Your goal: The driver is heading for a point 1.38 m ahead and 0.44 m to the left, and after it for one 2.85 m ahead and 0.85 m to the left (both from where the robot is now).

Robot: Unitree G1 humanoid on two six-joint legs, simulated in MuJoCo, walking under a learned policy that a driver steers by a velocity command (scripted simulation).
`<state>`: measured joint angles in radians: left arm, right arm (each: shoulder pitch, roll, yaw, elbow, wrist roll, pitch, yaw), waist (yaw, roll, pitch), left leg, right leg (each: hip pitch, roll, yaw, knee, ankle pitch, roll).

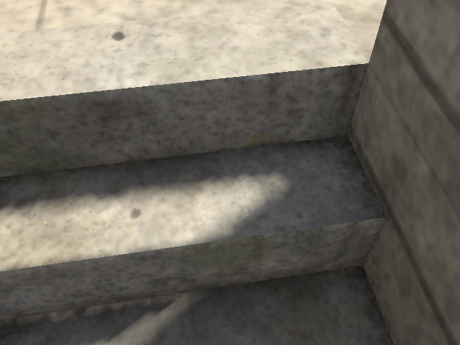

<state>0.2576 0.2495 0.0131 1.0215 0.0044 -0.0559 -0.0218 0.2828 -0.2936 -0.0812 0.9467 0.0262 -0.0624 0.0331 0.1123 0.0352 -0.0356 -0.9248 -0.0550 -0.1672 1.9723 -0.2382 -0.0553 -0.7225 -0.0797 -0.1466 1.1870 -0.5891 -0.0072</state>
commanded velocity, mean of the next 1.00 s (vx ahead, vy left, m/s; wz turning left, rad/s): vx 0.00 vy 0.00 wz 0.46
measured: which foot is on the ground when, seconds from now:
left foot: up 0.00-0.18, down 0.20-0.62, up 0.64-0.94, down 0.96-1.00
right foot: down 0.00-0.22, up 0.24-0.56, down 0.58-1.00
